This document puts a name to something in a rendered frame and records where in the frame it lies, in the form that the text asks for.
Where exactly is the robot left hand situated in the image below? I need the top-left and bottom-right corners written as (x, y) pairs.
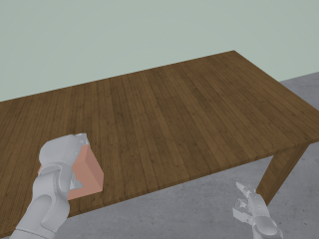
top-left (39, 132), bottom-right (91, 190)

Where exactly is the table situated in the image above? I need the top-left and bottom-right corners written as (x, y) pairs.
top-left (0, 50), bottom-right (319, 239)

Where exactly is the robot left forearm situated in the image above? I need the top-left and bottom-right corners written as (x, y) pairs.
top-left (9, 161), bottom-right (73, 239)

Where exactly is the robot right forearm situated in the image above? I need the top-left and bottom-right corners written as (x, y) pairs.
top-left (252, 215), bottom-right (283, 239)

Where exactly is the robot right hand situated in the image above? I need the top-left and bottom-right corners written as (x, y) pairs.
top-left (232, 181), bottom-right (270, 226)

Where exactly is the sponge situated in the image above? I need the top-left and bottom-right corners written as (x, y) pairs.
top-left (37, 144), bottom-right (104, 200)

